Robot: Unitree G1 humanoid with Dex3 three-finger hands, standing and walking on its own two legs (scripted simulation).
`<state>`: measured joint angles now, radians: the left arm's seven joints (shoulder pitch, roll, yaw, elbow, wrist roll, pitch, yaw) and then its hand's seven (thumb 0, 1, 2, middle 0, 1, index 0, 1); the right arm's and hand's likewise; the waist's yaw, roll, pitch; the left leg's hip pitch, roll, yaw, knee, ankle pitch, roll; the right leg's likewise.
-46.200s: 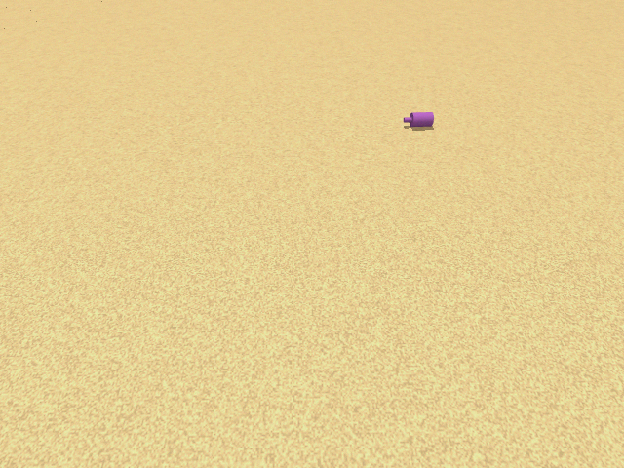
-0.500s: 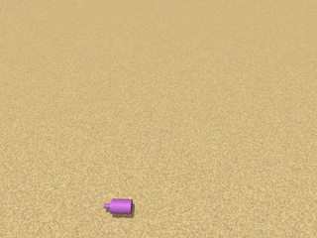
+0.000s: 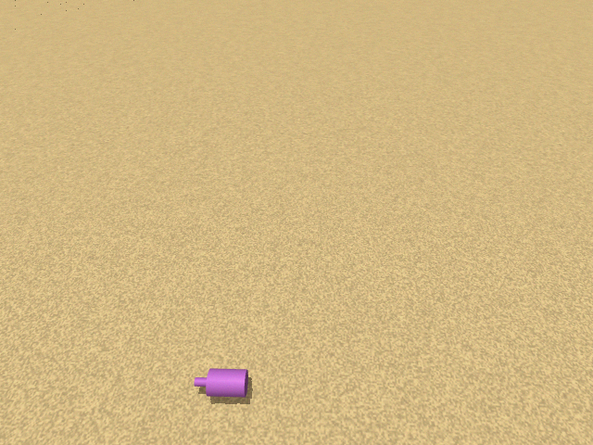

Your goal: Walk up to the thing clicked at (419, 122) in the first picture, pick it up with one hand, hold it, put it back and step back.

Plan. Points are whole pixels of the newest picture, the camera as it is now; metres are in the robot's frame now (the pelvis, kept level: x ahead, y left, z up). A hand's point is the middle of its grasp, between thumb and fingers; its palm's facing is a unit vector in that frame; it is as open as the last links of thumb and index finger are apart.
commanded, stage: stand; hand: left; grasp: from above
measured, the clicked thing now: (220, 382) +0.47 +0.26 -0.74
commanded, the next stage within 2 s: step back in 0.06 s
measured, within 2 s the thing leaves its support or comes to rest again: neither
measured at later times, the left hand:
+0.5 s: hand out of the picture +0.09 +0.30 -0.18, palm faces -0.03 -0.93 -0.37, open 7.4 cm
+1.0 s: hand out of the picture -0.06 +0.27 -0.15, palm faces -0.08 -0.91 -0.40, open 7.4 cm
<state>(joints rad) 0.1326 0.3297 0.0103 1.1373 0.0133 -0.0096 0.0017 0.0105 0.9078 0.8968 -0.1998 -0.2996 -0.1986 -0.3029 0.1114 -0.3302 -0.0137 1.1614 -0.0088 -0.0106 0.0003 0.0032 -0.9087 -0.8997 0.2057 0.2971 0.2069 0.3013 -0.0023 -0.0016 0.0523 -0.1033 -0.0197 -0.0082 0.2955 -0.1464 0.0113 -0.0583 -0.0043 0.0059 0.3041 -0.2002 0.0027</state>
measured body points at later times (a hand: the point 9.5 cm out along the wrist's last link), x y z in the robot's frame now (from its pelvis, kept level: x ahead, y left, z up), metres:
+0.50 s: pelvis -0.06 +0.04 -0.02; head +0.01 +0.06 +0.42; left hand +0.09 +0.35 -0.15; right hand +0.01 -0.29 -0.13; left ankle -0.05 +0.12 -0.75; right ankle -0.06 -0.11 -0.70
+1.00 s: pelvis -0.17 +0.01 -0.02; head -0.13 -0.01 +0.43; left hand -0.06 +0.32 -0.12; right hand -0.10 -0.31 -0.15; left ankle -0.14 +0.14 -0.69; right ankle -0.16 -0.10 -0.75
